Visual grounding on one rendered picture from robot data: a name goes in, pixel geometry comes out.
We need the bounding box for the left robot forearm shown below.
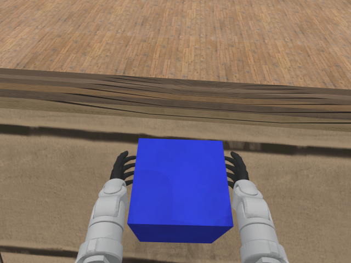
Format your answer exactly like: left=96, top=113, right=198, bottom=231
left=75, top=179, right=128, bottom=263

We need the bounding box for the right robot forearm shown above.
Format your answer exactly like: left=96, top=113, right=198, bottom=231
left=232, top=180, right=289, bottom=263

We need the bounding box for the right robot hand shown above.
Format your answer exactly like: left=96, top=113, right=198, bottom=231
left=224, top=151, right=249, bottom=189

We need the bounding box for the carton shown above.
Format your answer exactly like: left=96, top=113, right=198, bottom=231
left=127, top=138, right=234, bottom=243

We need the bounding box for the left robot hand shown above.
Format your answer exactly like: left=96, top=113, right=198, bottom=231
left=110, top=151, right=136, bottom=186

